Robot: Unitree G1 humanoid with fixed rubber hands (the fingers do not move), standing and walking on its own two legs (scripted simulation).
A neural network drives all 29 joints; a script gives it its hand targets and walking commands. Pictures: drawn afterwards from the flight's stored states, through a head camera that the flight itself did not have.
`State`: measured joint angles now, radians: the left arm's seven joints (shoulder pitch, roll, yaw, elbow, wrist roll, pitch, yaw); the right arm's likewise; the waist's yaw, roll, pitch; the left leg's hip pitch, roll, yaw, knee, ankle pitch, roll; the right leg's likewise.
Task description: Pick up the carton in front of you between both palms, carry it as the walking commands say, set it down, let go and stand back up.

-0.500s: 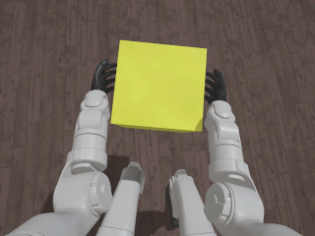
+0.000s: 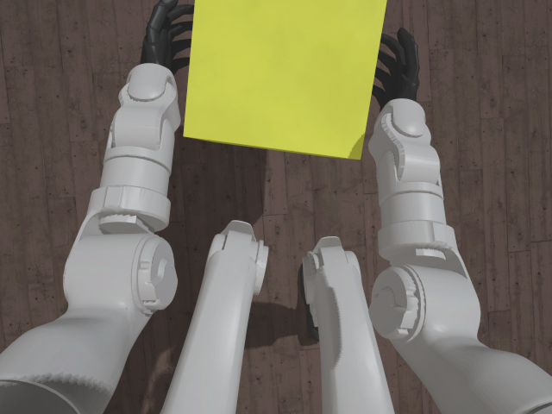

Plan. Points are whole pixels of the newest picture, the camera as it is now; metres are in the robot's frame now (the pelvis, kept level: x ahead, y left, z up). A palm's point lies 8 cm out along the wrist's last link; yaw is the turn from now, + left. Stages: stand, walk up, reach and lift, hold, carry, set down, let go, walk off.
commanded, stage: set down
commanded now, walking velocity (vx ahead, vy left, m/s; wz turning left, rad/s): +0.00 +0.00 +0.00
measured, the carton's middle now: (279, 82) +0.52 +0.07 -0.19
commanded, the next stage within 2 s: none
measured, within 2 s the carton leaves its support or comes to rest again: rests again in 1.00 s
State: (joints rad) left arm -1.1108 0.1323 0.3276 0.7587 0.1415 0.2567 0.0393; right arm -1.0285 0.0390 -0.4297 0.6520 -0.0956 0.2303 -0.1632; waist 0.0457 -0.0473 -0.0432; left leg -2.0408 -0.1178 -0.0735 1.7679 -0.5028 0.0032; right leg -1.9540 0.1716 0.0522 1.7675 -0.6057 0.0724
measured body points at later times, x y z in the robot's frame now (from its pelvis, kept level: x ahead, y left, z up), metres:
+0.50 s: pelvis -0.01 -0.01 -0.09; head +0.36 +0.04 +0.16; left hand +0.54 +0.22 -0.26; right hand +0.54 -0.08 -0.27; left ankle +0.10 +0.10 -0.46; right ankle +0.08 -0.13 -0.46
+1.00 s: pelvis -0.02 -0.01 -0.11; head +0.35 +0.04 +0.13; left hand +0.52 +0.23 -0.29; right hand +0.53 -0.08 -0.29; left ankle +0.10 +0.10 -0.46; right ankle +0.08 -0.12 -0.46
